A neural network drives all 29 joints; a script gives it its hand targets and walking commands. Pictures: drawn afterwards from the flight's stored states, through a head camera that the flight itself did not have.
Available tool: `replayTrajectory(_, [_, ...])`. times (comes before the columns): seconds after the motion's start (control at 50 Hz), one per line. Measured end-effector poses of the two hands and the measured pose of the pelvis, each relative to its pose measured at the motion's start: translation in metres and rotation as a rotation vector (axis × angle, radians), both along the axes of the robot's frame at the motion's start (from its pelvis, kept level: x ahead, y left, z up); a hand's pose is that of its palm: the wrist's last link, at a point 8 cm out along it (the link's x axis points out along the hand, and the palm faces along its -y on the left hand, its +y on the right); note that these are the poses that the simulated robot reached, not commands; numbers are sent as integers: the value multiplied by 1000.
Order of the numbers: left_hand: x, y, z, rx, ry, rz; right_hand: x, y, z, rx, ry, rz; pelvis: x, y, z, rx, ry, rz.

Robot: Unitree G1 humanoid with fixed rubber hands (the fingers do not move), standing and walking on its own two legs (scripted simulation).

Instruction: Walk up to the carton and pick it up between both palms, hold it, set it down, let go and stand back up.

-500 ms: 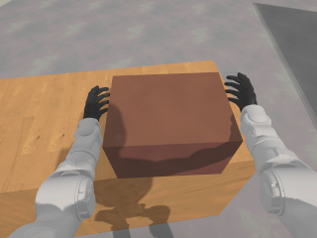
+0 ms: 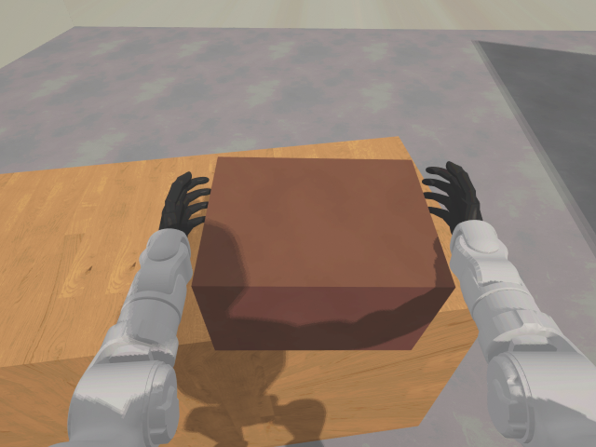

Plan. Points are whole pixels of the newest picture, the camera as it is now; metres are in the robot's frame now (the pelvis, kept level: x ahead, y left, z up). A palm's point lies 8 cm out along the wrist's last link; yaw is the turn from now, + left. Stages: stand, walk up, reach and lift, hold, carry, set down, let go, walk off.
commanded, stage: reach and lift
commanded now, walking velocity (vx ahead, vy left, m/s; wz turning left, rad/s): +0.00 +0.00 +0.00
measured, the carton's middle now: (314, 253) +0.41 +0.02 +0.03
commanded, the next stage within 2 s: none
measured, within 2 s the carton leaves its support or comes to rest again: neither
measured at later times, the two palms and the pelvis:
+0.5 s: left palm (161, 220) +0.38 +0.22 +0.15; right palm (467, 204) +0.40 -0.18 +0.16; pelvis +0.00 +0.00 +0.00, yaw +0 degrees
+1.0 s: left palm (148, 219) +0.35 +0.22 +0.17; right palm (476, 197) +0.37 -0.17 +0.19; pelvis -0.01 +0.00 +0.00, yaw +1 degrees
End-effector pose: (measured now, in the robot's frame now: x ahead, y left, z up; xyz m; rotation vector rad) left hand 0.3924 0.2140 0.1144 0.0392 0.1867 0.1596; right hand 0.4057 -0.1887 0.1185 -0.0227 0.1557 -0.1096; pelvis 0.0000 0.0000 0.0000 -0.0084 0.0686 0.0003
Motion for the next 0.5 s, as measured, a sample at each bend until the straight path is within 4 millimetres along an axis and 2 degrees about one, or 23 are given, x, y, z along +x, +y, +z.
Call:
replayTrajectory(0.12, [1,-4,17,-5,-3,-20,-6,-5,12,-9,-3,-20,-6,2,0,4,-26,-13])
replayTrajectory(0.22, [-2,1,19,-6,-3,-18,-7,1,21,-31,-9,-14,-9,4,1,4,-45,-21])
replayTrajectory(0.38, [-11,10,22,7,-8,4,-7,12,28,-36,-11,14,-5,5,1,3,-61,-14])
replayTrajectory(0.5, [-17,6,33,27,-18,11,-11,7,37,-30,-25,20,-1,3,1,1,-95,4])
